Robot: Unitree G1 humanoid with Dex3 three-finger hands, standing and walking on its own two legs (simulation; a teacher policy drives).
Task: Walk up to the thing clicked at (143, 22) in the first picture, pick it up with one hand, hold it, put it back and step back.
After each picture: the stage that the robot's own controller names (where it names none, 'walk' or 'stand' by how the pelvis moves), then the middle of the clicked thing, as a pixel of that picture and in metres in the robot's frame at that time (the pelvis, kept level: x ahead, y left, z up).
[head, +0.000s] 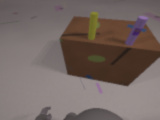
stand; (135, 32) +0.77 -0.36 +0.12
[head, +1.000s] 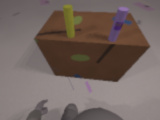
walk; (116, 26) +0.70 -0.16 +0.15
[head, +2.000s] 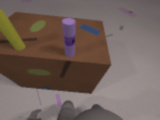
walk; (69, 40) +0.46 +0.19 +0.16
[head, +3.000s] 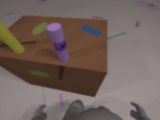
stand; (60, 45) +0.42 +0.22 +0.16
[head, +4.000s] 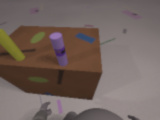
stand; (60, 51) +0.43 +0.23 +0.12
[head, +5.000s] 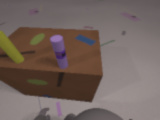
stand; (60, 54) +0.41 +0.23 +0.12
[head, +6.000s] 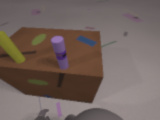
stand; (61, 55) +0.41 +0.22 +0.12
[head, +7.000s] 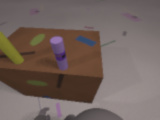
stand; (60, 55) +0.40 +0.22 +0.12
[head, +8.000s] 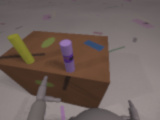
rise first; (68, 58) +0.40 +0.19 +0.12
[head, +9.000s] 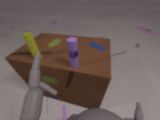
go down; (73, 54) +0.45 +0.18 +0.13
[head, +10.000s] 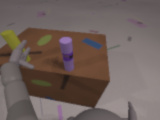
go down; (67, 56) +0.41 +0.17 +0.13
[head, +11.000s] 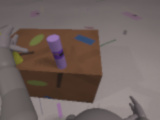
approach; (58, 54) +0.43 +0.21 +0.14
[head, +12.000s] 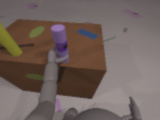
close; (61, 46) +0.44 +0.20 +0.16
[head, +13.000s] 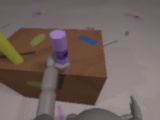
lift; (61, 53) +0.36 +0.17 +0.20
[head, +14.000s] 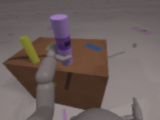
lift; (63, 44) +0.31 +0.16 +0.32
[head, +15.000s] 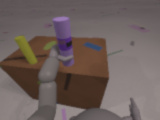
hold; (65, 45) +0.33 +0.16 +0.30
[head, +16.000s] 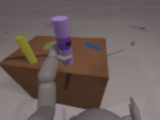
hold; (64, 44) +0.33 +0.16 +0.30
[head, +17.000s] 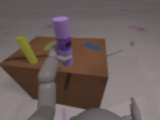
crouch; (64, 45) +0.33 +0.16 +0.30
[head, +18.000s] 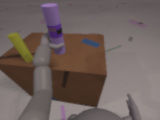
crouch; (55, 32) +0.40 +0.21 +0.33
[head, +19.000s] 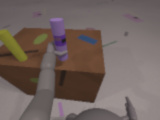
lower; (60, 41) +0.44 +0.20 +0.22
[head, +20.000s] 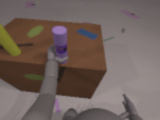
lower; (61, 48) +0.43 +0.18 +0.17
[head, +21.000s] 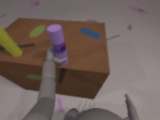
lower; (59, 48) +0.42 +0.20 +0.17
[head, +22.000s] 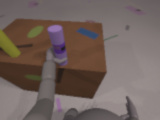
lower; (59, 48) +0.42 +0.20 +0.17
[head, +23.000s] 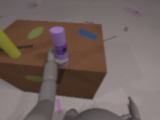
rest; (61, 49) +0.41 +0.19 +0.16
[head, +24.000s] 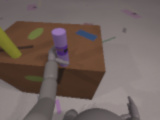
withdraw; (62, 50) +0.42 +0.19 +0.16
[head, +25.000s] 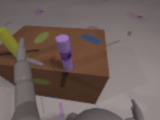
sink last; (65, 55) +0.39 +0.18 +0.15
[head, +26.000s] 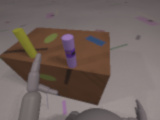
stand; (70, 53) +0.42 +0.19 +0.14
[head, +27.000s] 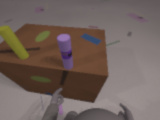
stand; (66, 54) +0.40 +0.18 +0.14
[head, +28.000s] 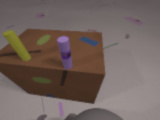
stand; (65, 54) +0.42 +0.19 +0.12
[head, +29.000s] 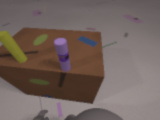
stand; (63, 56) +0.40 +0.20 +0.12
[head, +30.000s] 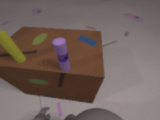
stand; (62, 57) +0.39 +0.21 +0.12
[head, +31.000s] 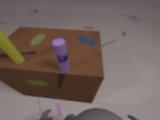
stand; (62, 57) +0.38 +0.21 +0.12
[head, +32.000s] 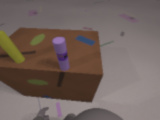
stand; (62, 56) +0.40 +0.21 +0.12
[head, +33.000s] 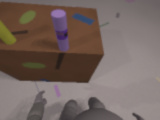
walk; (61, 34) +0.50 +0.20 +0.14
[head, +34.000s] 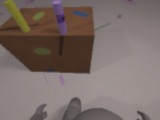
walk; (60, 19) +0.73 +0.30 +0.16
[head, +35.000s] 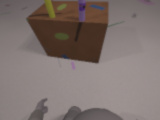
stand; (81, 8) +1.01 +0.15 +0.15
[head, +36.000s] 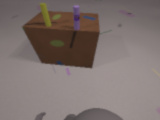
stand; (76, 18) +1.03 +0.18 +0.12
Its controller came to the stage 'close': yes
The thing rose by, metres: 0.22
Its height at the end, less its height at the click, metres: +0.00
